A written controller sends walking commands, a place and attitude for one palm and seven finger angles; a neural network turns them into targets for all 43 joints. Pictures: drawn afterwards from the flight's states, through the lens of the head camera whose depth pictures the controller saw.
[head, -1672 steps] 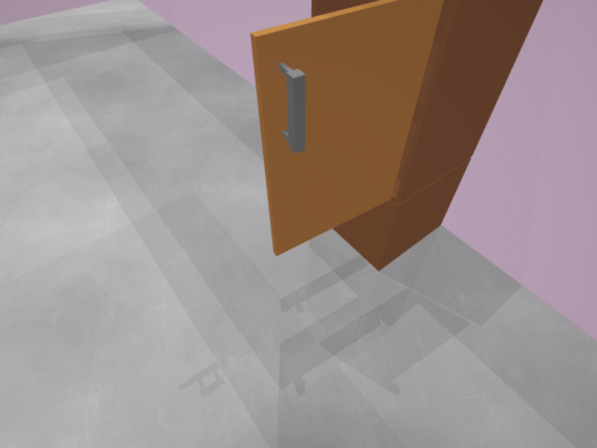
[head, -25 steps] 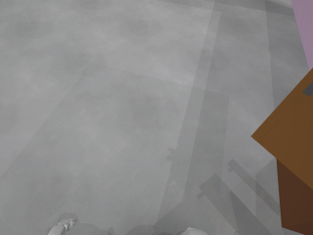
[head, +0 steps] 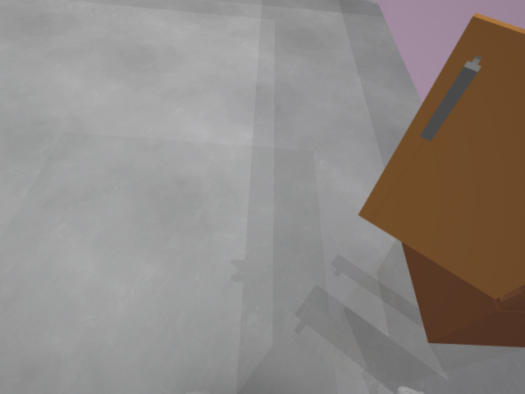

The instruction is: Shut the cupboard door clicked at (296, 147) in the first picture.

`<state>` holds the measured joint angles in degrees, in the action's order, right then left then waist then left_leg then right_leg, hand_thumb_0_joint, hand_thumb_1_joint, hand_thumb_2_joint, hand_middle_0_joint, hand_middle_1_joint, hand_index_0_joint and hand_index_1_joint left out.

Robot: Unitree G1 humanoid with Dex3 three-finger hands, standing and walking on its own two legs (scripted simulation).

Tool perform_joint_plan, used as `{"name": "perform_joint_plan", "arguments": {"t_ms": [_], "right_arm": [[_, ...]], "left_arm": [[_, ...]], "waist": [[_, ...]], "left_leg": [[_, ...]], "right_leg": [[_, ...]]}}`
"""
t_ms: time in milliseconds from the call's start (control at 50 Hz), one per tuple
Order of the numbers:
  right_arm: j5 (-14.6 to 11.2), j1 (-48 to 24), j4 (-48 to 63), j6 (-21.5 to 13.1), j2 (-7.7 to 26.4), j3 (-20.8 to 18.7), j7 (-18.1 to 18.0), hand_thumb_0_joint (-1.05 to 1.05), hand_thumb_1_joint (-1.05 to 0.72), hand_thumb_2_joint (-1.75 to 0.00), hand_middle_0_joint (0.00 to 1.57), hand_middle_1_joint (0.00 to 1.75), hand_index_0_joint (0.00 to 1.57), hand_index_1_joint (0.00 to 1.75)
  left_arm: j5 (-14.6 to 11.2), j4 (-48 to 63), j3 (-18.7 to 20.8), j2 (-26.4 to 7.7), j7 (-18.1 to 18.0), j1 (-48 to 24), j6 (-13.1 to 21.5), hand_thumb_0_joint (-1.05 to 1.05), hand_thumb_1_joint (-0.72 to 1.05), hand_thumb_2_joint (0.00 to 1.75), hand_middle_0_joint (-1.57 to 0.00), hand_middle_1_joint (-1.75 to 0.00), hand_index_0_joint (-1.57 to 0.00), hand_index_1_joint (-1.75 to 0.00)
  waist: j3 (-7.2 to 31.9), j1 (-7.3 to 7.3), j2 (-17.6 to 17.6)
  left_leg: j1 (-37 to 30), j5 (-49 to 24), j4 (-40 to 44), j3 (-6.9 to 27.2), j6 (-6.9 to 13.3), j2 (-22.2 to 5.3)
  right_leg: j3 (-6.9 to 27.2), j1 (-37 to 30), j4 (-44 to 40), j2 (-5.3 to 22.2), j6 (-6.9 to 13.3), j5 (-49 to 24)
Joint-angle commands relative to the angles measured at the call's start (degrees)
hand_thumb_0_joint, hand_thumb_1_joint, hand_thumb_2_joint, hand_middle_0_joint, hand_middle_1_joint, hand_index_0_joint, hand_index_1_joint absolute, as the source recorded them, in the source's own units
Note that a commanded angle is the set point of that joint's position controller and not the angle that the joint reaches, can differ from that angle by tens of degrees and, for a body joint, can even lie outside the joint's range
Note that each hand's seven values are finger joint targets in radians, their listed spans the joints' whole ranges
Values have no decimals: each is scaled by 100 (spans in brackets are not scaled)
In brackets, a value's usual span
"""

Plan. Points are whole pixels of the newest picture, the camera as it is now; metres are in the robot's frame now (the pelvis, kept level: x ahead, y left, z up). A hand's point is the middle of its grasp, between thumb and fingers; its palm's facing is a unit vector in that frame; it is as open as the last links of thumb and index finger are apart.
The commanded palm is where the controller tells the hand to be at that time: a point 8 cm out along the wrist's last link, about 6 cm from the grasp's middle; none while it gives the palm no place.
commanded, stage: turn to face it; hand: left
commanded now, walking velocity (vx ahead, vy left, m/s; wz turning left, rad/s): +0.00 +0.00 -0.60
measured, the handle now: (450, 99) +0.61 -0.30 +0.13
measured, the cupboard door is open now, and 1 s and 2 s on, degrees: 54 54 54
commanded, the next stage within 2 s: take the last steps up to it in 0.90 s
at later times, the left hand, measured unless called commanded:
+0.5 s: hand (187, 368) +0.17 +0.13 -0.13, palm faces -0.28 -0.91 -0.29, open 7.4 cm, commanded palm none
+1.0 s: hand (186, 353) +0.20 +0.14 -0.16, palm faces -0.42 -0.89 -0.19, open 7.4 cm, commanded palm none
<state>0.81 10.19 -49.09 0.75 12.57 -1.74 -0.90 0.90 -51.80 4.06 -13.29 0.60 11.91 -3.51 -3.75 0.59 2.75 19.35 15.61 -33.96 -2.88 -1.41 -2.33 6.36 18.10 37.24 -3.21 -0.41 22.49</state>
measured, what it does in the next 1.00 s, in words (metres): steps on the spot, turning right: right foot, then left foot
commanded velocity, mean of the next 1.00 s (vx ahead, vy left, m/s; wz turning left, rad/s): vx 0.00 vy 0.00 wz -0.42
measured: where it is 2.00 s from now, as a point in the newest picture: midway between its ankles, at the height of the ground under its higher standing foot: outside the picture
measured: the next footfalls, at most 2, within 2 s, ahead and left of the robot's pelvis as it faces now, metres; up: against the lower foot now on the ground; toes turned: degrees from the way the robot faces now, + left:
right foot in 0.36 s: +0.02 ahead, -0.14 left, +0.00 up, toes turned -19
left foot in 0.82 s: +0.14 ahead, +0.06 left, +0.00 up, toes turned -22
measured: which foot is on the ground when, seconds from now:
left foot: down 0.00-0.38, up 0.40-0.80, down 0.82-1.00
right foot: up 0.00-0.34, down 0.36-0.82, up 0.84-1.00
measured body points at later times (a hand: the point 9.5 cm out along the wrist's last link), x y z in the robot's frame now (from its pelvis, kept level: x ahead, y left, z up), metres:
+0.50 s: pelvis +0.01 -0.03 +0.01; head +0.04 -0.08 +0.45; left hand +0.19 +0.18 -0.11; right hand -0.03 -0.30 -0.15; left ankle +0.02 +0.12 -0.65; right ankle -0.02 -0.12 -0.73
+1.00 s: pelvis +0.05 -0.01 +0.01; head +0.10 +0.00 +0.46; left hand +0.22 +0.19 -0.15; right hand +0.00 -0.25 -0.12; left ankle +0.10 +0.08 -0.73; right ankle -0.05 -0.11 -0.66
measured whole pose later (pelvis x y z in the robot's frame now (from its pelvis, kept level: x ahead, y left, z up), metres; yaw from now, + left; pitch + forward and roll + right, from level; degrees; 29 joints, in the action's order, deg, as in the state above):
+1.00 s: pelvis +0.05 -0.01 +0.01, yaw -29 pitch +0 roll -2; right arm 1.9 12.9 -52.4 0.7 9.8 0.1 -1.9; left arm 1.2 -54.7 4.6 -13.5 0.8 11.4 -4.0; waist -4.0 0.5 1.5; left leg 13.9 14.9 -28.4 -5.7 1.4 -3.7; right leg 0.5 22.8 55.4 -1.3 -1.4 27.7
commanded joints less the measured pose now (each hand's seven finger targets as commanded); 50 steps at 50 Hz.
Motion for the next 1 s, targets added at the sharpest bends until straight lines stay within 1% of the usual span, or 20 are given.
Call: {"name": "perform_joint_plan", "arguments": {"t_ms": [0,80,240,300,320,340,360,380,400,480,680,720,760,780,800,820,840,880,920,980], "right_arm": [[124,617,313,-101,1246,-262,-162,0,-90,-90,20,30,20,30],[121,331,390,-90,1060,-224,-180,0,-90,-90,20,30,20,30],[101,713,114,-48,1201,-375,-94,0,-90,-90,20,30,20,30],[67,439,138,-13,1258,-410,-53,0,-90,-90,20,30,20,30],[20,387,170,-9,1164,-413,-22,0,-90,-90,20,30,20,30],[-33,346,340,5,721,-314,20,0,-90,-90,20,30,20,30],[-4,-50,554,56,614,-248,-2,0,-90,-90,20,30,20,30],[-14,-31,527,130,696,-239,-31,0,-90,-90,20,30,20,30],[0,-46,425,149,707,-262,-49,0,-90,-90,20,30,20,30],[35,303,102,151,668,-264,30,0,-90,-90,20,30,20,30],[-23,40,152,54,512,-207,-30,0,-90,-90,20,30,20,30],[-35,300,53,25,484,-188,-65,0,-90,-90,20,30,20,30],[-39,767,-125,-54,552,-176,-97,0,-90,-90,20,30,20,30],[2,852,-151,-130,874,-209,-115,0,-90,-90,20,30,20,30],[59,842,-95,-132,1309,-272,-140,0,-90,-90,20,30,20,30],[102,817,-38,-69,1267,-262,-163,0,-90,-90,20,30,20,30],[118,675,-9,-84,1117,-198,-191,0,-90,-90,20,30,20,30],[127,487,-2,-101,944,-147,-220,0,-90,-90,20,30,20,30],[119,413,-30,-90,882,-126,-221,0,-90,-90,20,30,20,30],[104,643,-170,-93,884,-176,-216,0,-90,-90,20,30,20,30]], "left_arm": [[47,590,208,-642,4,-154,86,0,90,90,-20,-30,-20,-30],[20,520,197,-509,150,-268,25,0,90,90,-20,-30,-20,-30],[25,596,110,-333,175,-552,86,0,90,90,-20,-30,-20,-30],[23,466,144,-438,150,-118,132,0,90,90,-20,-30,-20,-30],[47,350,191,-688,119,250,180,0,90,90,-20,-30,-20,-30],[100,246,284,-1319,43,611,277,0,90,90,-20,-30,-20,-30],[29,140,346,-1661,-38,828,280,0,90,90,-20,-30,-20,-30],[0,148,327,-1624,-88,815,270,0,90,90,-20,-30,-20,-30],[14,223,314,-1368,-138,478,287,0,90,90,-20,-30,-20,-30],[3,440,168,-968,-137,-250,310,0,90,90,-20,-30,-20,-30],[75,234,229,-1040,-147,108,299,0,90,90,-20,-30,-20,-30],[49,226,226,-1017,-150,3,274,0,90,90,-20,-30,-20,-30],[-10,211,185,-859,-153,-143,243,0,90,90,-20,-30,-20,-30],[-50,254,126,-588,-146,18,222,0,90,90,-20,-30,-20,-30],[-89,256,68,-327,-113,239,208,0,90,90,-20,-30,-20,-30],[-45,263,78,-443,-118,160,179,0,90,90,-20,-30,-20,-30],[-6,259,80,-443,-94,52,156,0,90,90,-20,-30,-20,-30],[27,135,140,-480,-44,4,104,0,90,90,-20,-30,-20,-30],[14,90,112,-363,-4,27,80,0,90,90,-20,-30,-20,-30],[11,55,53,-225,8,-74,78,0,90,90,-20,-30,-20,-30]], "waist": [[629,-189,-1691],[415,-104,-1324],[661,-317,-1615],[741,1,-1459],[883,177,-932],[1023,373,797],[738,502,1457],[710,420,1028],[504,262,1309],[583,-154,550],[598,19,552],[592,-103,483],[706,-315,217],[899,-265,-659],[849,-173,-1971],[691,-231,-1704],[450,-174,-1422],[313,-86,-1524],[394,-42,-1376],[660,-144,-1257]], "left_leg": [[-1044,-1915,1720,1802,993,-2249],[-1188,-2503,1410,534,842,-1705],[-1544,-2839,937,-151,791,-1800],[-1053,-2129,389,-473,460,-1733],[-568,-1579,-298,-644,189,-1508],[665,427,-1498,-967,-157,-797],[1568,2330,-2630,-540,-304,-232],[1614,2036,-3227,127,-243,-347],[1810,1704,-3421,337,-241,-406],[1354,561,-3117,247,-371,-386],[766,908,-1202,191,-305,-74],[108,470,-414,147,-252,45],[-999,-614,901,197,-187,-21],[-1613,-1295,1398,907,49,-779],[-1803,-2477,1471,1986,646,-1872],[-1307,-2413,1573,2039,1094,-2252],[-984,-2438,1640,1907,1212,-2142],[-853,-2710,1620,1415,1090,-1800],[-1049,-2887,1482,855,992,-1509],[-1449,-3136,1329,589,987,-1429]], "right_leg": [[-237,1250,2800,270,-148,1054],[-617,1301,2745,455,-286,477],[-1210,495,653,329,-180,245],[-1301,-467,-623,285,-43,-816],[-950,-1243,-1311,515,85,-1453],[706,-2190,-1822,1751,528,-2676],[1802,-1938,-1766,2581,1167,-4405],[1658,-1606,-1837,2603,1395,-3788],[1654,-1350,-2010,2269,1294,-3182],[551,-1056,-1810,1516,950,-2953],[1169,-1110,-1651,1616,1232,-3066],[1216,-774,-1466,1498,1088,-3079],[966,-240,-1015,1141,679,-2608],[539,244,-438,557,369,-1768],[-196,837,420,-12,61,296],[-342,742,1407,80,22,1250],[-270,768,1908,216,6,1102],[-278,877,2364,335,-99,746],[-449,815,2159,354,-142,527],[-672,653,1528,355,-173,400]]}}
